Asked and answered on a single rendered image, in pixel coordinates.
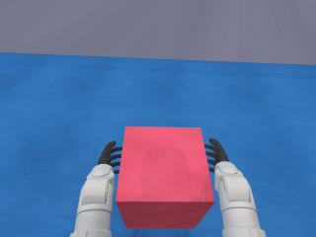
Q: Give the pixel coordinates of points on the robot left hand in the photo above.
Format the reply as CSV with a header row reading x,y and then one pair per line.
x,y
106,156

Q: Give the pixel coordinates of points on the robot right hand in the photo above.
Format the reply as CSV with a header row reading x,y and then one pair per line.
x,y
219,154

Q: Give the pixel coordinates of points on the robot left forearm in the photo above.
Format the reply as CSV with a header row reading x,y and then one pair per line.
x,y
95,206

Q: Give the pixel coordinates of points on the robot right forearm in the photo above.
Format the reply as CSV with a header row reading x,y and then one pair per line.
x,y
237,205

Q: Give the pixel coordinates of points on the carton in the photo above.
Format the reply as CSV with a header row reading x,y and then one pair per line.
x,y
163,179

